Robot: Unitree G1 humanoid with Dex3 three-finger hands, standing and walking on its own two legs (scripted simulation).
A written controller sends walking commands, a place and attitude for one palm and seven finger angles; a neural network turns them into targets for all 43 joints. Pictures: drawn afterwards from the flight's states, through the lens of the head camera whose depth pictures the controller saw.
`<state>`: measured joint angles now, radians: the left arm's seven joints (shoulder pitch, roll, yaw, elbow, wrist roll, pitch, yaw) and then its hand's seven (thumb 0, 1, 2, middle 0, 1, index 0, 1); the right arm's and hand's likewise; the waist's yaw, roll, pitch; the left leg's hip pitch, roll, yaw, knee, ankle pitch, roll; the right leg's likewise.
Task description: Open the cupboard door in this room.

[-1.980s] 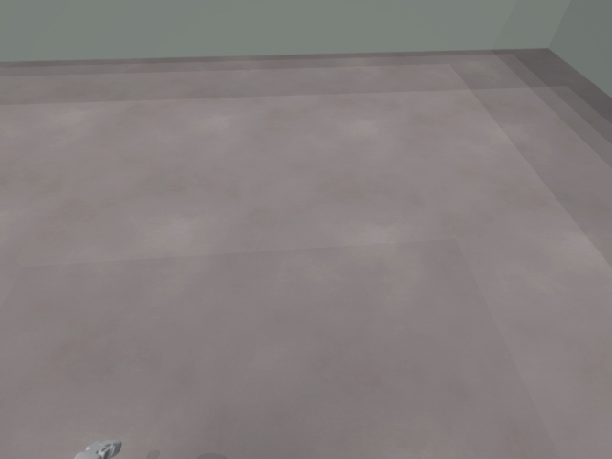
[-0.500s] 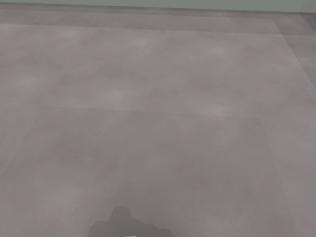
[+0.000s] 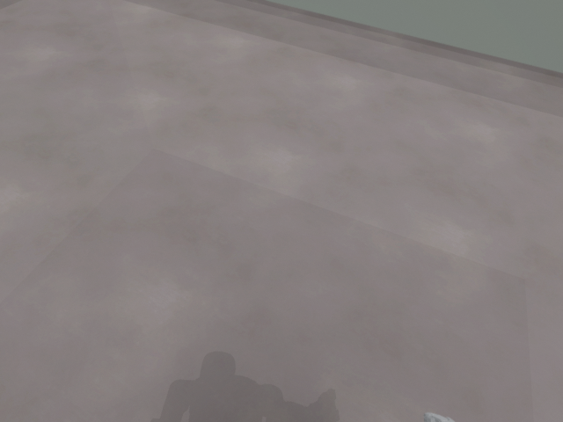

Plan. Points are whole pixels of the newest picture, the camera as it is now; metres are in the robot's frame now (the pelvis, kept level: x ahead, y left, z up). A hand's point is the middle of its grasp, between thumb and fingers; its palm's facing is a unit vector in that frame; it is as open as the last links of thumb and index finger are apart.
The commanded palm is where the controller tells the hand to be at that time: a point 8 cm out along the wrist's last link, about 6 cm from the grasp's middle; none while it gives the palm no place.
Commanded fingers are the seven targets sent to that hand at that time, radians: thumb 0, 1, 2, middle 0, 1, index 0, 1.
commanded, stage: turn or walk to find it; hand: left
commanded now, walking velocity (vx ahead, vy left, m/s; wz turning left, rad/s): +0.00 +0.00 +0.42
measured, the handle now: out of the picture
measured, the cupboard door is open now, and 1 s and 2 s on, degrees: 0 0 0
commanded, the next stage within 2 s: none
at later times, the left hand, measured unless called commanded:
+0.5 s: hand out of the picture +0.01 +0.17 -0.13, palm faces +0.22 -0.93 -0.28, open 7.4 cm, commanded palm none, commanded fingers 0.00 0.90 0.90 -0.20 -0.30 -0.20 -0.30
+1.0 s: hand out of the picture -0.11 +0.22 -0.16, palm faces +0.44 -0.87 -0.23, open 7.4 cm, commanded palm none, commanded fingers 0.00 0.90 0.90 -0.20 -0.30 -0.20 -0.30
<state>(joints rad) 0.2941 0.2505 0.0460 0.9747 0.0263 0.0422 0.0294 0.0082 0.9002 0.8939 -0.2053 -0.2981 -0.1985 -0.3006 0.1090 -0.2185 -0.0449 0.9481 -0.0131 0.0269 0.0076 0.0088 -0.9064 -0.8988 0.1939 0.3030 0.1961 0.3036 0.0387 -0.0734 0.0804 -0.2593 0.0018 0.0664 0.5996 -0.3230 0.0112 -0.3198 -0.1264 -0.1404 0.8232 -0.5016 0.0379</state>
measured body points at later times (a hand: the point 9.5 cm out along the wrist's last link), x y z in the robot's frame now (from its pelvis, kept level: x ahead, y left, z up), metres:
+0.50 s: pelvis -0.03 -0.04 +0.01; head +0.00 -0.06 +0.46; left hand +0.00 +0.22 -0.11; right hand +0.07 -0.28 -0.15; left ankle -0.06 +0.10 -0.65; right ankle -0.01 -0.13 -0.72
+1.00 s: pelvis -0.06 +0.00 +0.02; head -0.06 +0.05 +0.47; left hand -0.14 +0.26 -0.14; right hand +0.11 -0.18 -0.11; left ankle -0.09 +0.08 -0.72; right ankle -0.03 -0.15 -0.64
